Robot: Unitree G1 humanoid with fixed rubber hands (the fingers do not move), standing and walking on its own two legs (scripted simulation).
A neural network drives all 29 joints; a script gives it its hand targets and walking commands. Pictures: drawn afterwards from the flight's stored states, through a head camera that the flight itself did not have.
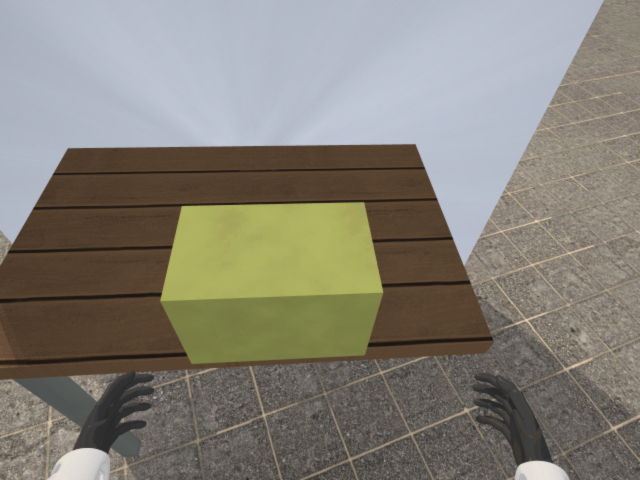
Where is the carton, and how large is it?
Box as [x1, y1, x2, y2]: [160, 202, 382, 363]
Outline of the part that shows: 363,202 182,206 160,301 191,363 364,354 381,298 382,289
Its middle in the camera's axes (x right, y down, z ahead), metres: -0.06 +0.06 +0.58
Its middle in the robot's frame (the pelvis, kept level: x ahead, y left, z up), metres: +0.39 +0.08 -0.01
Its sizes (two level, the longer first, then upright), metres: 0.265 0.160 0.176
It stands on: a table, 0.68 m high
